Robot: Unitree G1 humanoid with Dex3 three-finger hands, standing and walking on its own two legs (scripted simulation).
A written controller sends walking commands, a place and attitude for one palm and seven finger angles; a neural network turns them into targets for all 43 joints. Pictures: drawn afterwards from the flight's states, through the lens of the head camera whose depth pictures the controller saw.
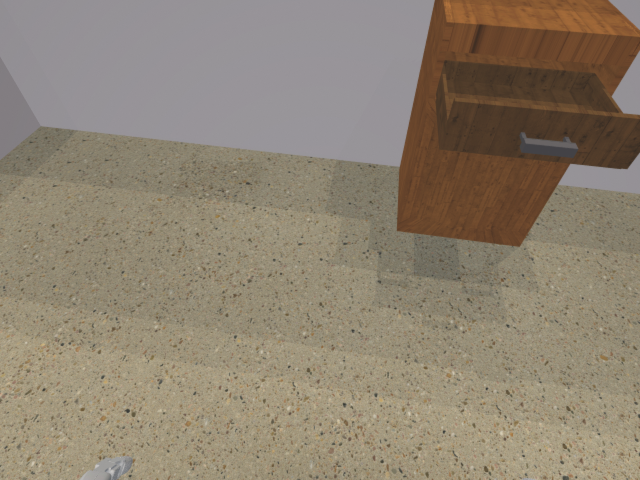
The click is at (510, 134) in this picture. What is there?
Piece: drawer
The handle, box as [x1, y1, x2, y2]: [519, 132, 577, 157]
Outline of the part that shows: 519,135 521,139 521,152 573,157 577,150 575,143 572,143 568,137 564,137 562,142 527,138 523,132 521,132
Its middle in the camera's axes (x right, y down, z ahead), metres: +0.56 -0.24 +0.96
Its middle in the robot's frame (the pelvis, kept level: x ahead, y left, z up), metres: +0.90 -0.52 -0.06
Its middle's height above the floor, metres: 0.70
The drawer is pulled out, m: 0.29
